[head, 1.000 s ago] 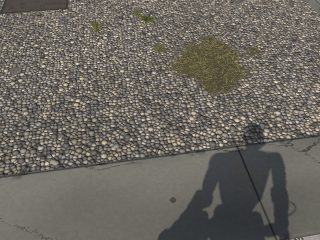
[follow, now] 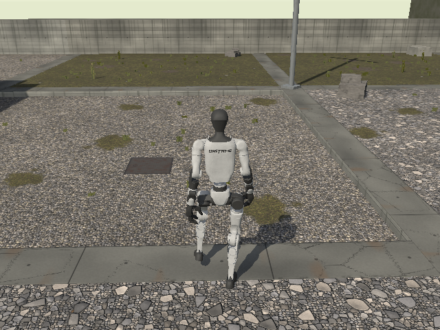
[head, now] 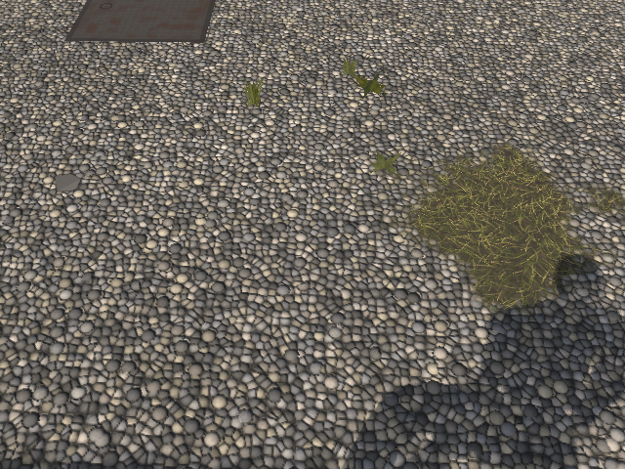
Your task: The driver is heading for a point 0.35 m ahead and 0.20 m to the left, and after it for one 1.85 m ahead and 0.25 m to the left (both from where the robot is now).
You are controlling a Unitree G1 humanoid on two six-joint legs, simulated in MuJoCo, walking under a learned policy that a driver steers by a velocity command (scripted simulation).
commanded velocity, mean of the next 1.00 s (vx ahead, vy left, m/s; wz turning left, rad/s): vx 0.23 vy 0.00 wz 0.37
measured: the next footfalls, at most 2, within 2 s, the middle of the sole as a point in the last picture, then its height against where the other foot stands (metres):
left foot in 0.24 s outside the picture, level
right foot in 0.84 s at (359, 443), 0.11 m lower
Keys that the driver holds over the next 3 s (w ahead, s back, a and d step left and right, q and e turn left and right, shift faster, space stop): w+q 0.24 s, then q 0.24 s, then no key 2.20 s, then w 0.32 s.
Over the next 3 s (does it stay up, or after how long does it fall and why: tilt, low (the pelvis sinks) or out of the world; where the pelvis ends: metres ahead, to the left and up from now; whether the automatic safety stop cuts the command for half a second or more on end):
stays up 0.49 0.07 -0.12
